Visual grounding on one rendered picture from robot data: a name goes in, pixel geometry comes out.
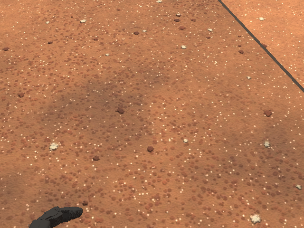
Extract left robot hand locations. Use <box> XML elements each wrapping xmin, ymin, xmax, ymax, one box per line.
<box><xmin>28</xmin><ymin>206</ymin><xmax>83</xmax><ymax>228</ymax></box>

